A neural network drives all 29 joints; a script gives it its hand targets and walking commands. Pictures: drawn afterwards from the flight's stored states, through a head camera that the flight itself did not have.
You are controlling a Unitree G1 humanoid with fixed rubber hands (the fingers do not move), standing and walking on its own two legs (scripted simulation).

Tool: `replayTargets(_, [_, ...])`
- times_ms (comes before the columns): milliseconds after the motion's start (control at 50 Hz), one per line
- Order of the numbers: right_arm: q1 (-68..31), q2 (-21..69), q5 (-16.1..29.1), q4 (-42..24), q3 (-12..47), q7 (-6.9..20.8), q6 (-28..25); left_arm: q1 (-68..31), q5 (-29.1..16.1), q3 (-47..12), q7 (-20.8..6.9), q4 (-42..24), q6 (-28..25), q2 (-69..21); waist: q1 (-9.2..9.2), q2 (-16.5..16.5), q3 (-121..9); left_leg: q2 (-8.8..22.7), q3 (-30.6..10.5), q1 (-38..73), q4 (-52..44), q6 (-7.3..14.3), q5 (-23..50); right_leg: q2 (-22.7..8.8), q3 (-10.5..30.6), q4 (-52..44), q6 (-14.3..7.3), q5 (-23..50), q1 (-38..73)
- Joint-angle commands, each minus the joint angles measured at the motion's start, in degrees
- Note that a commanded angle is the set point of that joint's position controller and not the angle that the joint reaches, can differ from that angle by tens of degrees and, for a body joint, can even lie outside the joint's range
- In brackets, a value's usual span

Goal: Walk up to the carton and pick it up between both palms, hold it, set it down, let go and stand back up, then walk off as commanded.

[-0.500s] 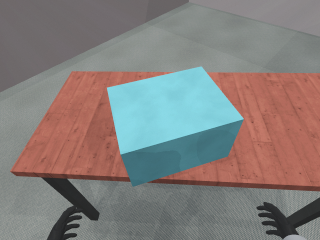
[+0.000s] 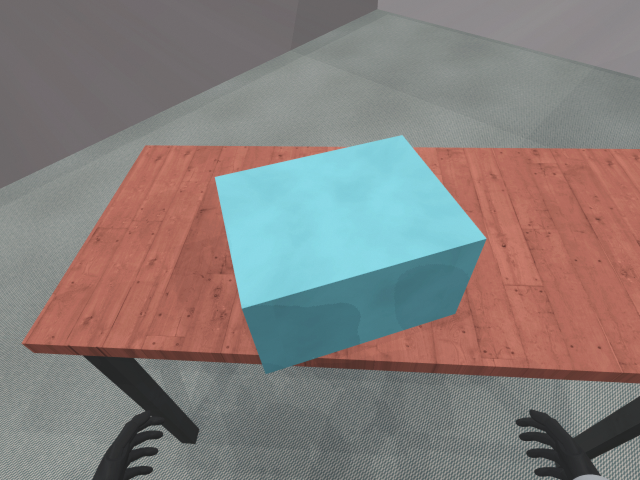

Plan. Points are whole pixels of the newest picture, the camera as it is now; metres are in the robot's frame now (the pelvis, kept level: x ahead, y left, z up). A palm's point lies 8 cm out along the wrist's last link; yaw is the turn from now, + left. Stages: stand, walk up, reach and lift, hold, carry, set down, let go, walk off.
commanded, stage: stand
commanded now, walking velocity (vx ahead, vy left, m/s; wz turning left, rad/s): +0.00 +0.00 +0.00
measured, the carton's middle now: (338, 247) +0.43 +0.00 +0.02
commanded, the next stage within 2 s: walk up in 1.16 s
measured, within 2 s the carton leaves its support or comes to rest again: neither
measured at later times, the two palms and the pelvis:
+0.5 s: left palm out of the picture +0.15 +0.29 -0.06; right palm out of the picture +0.13 -0.27 -0.08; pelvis +0.00 +0.00 +0.00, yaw +0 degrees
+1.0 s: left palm out of the picture +0.13 +0.29 -0.06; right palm out of the picture +0.12 -0.27 -0.08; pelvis -0.02 +0.01 +0.00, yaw +0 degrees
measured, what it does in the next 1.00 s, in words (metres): stands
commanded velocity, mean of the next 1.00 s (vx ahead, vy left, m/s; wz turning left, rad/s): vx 0.00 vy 0.00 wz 0.00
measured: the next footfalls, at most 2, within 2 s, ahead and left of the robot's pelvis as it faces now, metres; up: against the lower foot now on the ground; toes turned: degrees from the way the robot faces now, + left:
none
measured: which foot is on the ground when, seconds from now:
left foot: down 0.00-1.00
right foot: down 0.00-1.00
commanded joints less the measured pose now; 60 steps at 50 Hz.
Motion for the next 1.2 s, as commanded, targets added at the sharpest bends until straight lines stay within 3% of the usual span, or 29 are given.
replayTargets(0, [-3.0,-12.2,0.7,-1.3,-4.5,-0.1,-2.0,-2.9,1.0,3.6,0.6,-0.2,-2.2,10.7,0.06,-0.5,-4.0,5.0,-5.6,2.0,-7.2,4.6,15.4,-4.7,6.4,-7.5,-4.8,14.6,2.7])
replayTargets(80, [-3.1,-12.0,0.8,-1.0,-4.4,-0.1,-2.1,-3.5,1.1,3.6,0.5,-0.1,-2.3,10.7,-0.25,-1.7,-4.0,5.0,-5.4,2.4,-7.2,4.4,16.1,-4.8,6.6,-7.9,-5.0,15.6,2.8])
replayTargets(300, [-3.1,-12.3,0.8,-0.3,-4.4,-0.1,-2.0,-2.8,0.8,3.5,0.6,0.5,-2.4,10.4,0.01,-1.1,-3.9,5.1,-5.5,2.6,-7.4,4.4,18.0,-5.2,6.5,-8.1,-4.8,17.8,4.0])
replayTargets(640, [-4.0,-12.1,0.9,0.5,-4.1,-0.1,-1.9,-3.4,0.8,3.4,0.5,1.1,-2.2,10.3,0.06,-1.0,-2.6,5.6,-6.6,2.2,-9.8,4.5,15.1,-4.5,6.4,-9.3,-4.7,14.3,3.7])
replayTargets(680, [-4.2,-12.7,0.8,0.5,-4.3,0.0,-2.1,-3.4,0.8,3.6,0.4,1.2,-2.2,10.6,0.24,0.5,-1.9,5.5,-6.8,1.2,-10.1,4.5,14.1,-4.3,6.3,-9.2,-4.5,13.4,3.6])
replayTargets(940, [-4.3,-11.9,0.8,1.5,-4.0,0.0,-2.0,-3.6,0.8,3.3,0.3,2.5,-2.1,10.5,-0.03,-0.8,-0.9,5.5,-6.8,1.9,-11.3,4.0,12.0,-4.5,6.9,-11.1,-4.4,11.9,3.0])
replayTargets(1020, [-3.9,-12.9,0.9,2.0,-4.1,0.0,-1.9,-3.7,0.6,3.5,0.3,2.6,-2.2,11.0,0.15,0.8,-0.8,5.8,-7.2,1.8,-12.0,4.2,12.1,-4.6,7.1,-11.1,-4.5,11.8,3.0])
replayTargets(1080, [-4.4,-12.6,0.9,2.0,-3.9,0.0,-1.9,-3.9,0.7,3.3,0.3,3.0,-2.1,10.4,0.27,-0.5,-0.8,5.8,-7.2,1.2,-12.1,4.1,11.5,-4.5,6.8,-11.1,-4.4,12.2,4.0])
replayTargets(1180, [-4.6,-12.4,0.9,2.7,-3.8,0.1,-1.9,-3.8,0.7,3.3,0.2,3.4,-2.0,10.5,0.27,1.0,-0.8,6.2,-7.6,1.6,-12.9,4.1,11.2,-4.1,6.4,-11.4,-4.2,11.4,3.8])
